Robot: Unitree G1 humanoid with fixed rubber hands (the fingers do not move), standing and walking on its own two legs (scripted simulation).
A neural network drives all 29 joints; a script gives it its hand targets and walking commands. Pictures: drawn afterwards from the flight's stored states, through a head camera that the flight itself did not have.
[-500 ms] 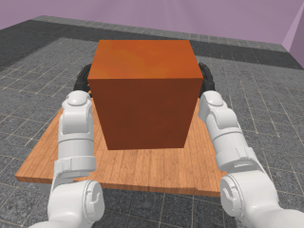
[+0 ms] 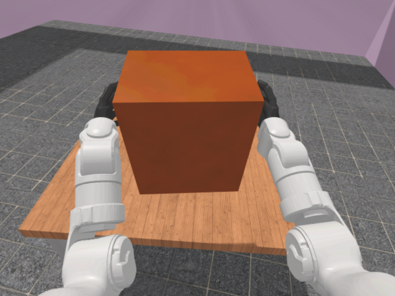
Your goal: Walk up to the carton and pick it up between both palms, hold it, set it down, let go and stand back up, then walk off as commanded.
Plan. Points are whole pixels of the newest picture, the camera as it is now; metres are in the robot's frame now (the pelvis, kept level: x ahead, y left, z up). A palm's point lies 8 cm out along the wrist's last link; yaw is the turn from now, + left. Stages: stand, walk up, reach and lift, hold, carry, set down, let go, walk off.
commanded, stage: hold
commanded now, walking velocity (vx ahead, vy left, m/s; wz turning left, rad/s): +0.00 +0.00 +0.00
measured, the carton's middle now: (188, 127) +0.40 +0.01 +0.18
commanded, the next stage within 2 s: none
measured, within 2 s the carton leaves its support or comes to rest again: neither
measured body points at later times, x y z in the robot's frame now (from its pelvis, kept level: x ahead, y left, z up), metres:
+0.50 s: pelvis +0.00 +0.00 +0.00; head -0.05 +0.03 +0.45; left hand +0.39 +0.17 +0.21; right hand +0.39 -0.15 +0.21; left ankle +0.04 +0.16 -0.75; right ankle +0.03 -0.14 -0.75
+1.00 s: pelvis +0.00 +0.00 +0.00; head -0.05 +0.03 +0.45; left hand +0.39 +0.17 +0.21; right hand +0.39 -0.15 +0.21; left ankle +0.04 +0.16 -0.75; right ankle +0.03 -0.14 -0.75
